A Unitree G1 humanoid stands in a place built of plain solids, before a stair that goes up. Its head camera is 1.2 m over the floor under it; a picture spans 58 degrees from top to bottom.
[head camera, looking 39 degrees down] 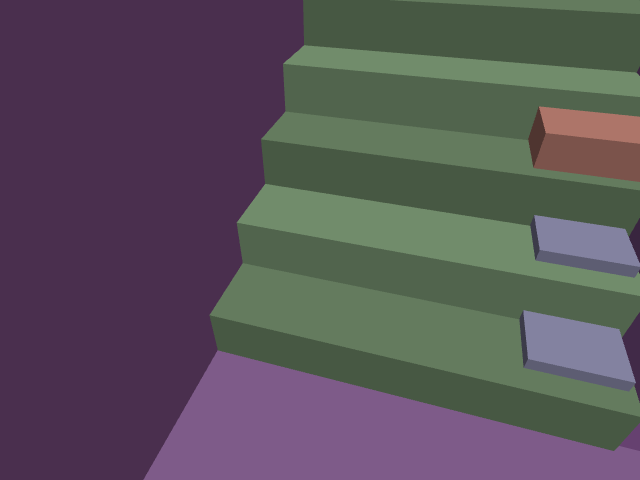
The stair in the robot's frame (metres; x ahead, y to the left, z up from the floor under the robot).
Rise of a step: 0.18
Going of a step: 0.25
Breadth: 1.20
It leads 16 degrees to the right of straight ahead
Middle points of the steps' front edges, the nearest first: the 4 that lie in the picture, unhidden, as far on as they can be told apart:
0.73 -0.23 0.18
0.97 -0.30 0.36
1.21 -0.37 0.53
1.45 -0.44 0.71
